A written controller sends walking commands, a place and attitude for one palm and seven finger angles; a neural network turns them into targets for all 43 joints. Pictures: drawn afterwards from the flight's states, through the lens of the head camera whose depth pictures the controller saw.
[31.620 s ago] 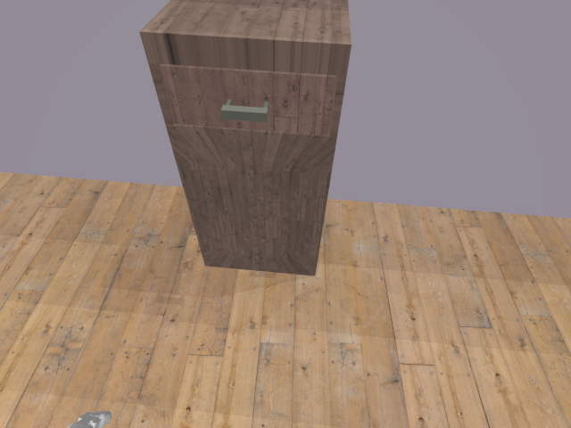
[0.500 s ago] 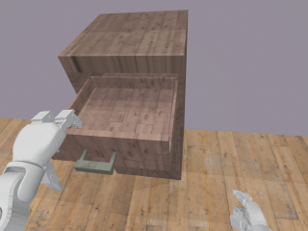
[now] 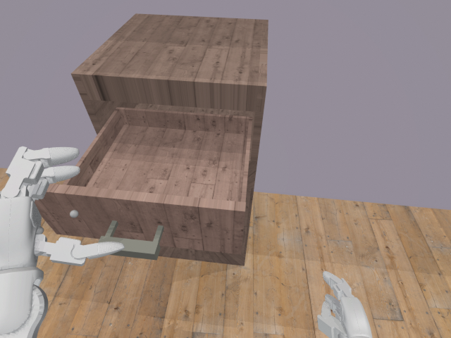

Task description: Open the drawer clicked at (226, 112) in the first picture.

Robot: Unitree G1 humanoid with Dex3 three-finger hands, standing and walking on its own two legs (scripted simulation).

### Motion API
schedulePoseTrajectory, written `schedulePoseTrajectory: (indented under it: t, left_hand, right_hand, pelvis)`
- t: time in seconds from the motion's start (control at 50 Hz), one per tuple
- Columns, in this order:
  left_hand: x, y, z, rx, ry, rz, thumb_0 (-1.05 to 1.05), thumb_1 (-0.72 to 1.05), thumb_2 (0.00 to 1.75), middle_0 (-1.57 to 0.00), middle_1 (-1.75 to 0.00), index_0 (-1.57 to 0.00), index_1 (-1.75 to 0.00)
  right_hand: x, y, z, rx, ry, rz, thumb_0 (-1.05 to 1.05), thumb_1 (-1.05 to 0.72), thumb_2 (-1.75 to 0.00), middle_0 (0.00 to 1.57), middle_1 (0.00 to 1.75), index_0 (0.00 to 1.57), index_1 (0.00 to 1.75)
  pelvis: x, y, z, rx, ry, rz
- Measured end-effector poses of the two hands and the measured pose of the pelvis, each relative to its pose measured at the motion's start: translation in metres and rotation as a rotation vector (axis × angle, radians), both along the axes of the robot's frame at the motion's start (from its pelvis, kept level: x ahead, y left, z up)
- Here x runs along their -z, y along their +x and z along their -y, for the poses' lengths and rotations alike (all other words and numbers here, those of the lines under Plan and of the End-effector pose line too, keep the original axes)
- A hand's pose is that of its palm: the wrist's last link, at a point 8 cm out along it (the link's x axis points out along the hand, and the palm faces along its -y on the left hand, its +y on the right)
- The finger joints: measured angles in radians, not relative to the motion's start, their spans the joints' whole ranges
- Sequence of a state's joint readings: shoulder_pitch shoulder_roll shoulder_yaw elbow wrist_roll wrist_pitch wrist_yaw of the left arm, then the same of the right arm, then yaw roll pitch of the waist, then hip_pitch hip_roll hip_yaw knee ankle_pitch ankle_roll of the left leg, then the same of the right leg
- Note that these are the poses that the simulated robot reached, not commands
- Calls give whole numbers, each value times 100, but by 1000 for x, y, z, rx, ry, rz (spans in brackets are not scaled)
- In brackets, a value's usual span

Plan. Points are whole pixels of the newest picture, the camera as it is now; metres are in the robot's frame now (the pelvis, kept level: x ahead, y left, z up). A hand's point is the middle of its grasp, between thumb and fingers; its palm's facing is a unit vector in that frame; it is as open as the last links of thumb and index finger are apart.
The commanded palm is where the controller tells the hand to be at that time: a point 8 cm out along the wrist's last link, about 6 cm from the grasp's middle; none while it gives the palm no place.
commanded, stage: draw the hand back to the body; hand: left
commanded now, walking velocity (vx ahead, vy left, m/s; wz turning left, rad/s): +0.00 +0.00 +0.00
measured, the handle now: (132, 237) +0.28 +0.22 +0.01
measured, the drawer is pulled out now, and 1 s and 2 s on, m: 0.30 0.30 0.30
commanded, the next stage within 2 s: step back with the hand held close in 0.74 s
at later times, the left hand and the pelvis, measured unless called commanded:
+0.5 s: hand (63, 221) +0.20 +0.24 +0.18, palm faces +0.44 -0.80 -0.40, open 9.0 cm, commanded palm +0.14 +0.28 +0.20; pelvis +0.01 +0.00 +0.00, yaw +0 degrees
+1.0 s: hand (61, 230) +0.19 +0.24 +0.17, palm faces +0.42 -0.79 -0.45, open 7.4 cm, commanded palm +0.12 +0.28 +0.20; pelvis -0.01 +0.00 +0.00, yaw +1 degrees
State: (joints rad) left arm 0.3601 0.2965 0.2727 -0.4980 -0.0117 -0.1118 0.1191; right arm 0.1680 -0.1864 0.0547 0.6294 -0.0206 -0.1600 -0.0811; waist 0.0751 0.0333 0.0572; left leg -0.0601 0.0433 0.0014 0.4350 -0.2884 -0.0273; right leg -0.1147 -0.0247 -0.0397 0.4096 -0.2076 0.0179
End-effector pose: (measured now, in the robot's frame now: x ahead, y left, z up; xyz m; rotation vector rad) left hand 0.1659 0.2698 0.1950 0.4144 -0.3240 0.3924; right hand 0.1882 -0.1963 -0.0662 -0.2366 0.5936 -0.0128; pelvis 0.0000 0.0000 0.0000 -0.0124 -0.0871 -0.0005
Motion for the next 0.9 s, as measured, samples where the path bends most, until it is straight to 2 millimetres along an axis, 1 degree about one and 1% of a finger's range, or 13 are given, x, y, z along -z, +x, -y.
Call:
schedulePoseTrajectory:
  t: [0.12,0.26,0.48,0.62,0.74,0.9]
  left_hand:
    - [-4,4,-2,5,7,10,0,-12,46,-28,-96,-28,-96]
    - [-4,3,-3,14,50,-35,0,11,56,-26,-81,-27,-81]
    - [-2,-11,-7,-42,57,-74,1,49,72,-24,-56,-24,-56]
    - [-2,-17,-6,-63,46,-71,1,73,82,-22,-41,-22,-41]
    - [-1,-20,-4,-65,42,-73,1,84,87,-21,-34,-21,-34]
    - [-1,-22,-4,-58,51,-73,2,88,89,-21,-31,-21,-31]
  right_hand:
    - [5,-9,12,22,-21,-31,1,-90,-90,21,30,21,30]
    - [8,-8,19,56,-15,-38,1,-90,-90,21,30,21,30]
    - [7,4,14,45,10,-9,1,-90,-90,20,30,21,30]
    - [6,8,10,20,16,7,1,-90,-90,21,30,21,30]
    - [5,6,11,17,18,10,1,-90,-90,21,30,21,30]
    - [6,-2,19,36,11,-4,1,-90,-90,21,30,21,30]
  pelvis:
    - [0,6,-2,3,-1,-5]
    - [0,10,-3,10,-2,-19]
    - [1,9,0,6,-1,-24]
    - [1,7,3,-2,-1,-19]
    - [1,5,5,-3,-1,-15]
    - [1,1,7,-5,-5,-30]
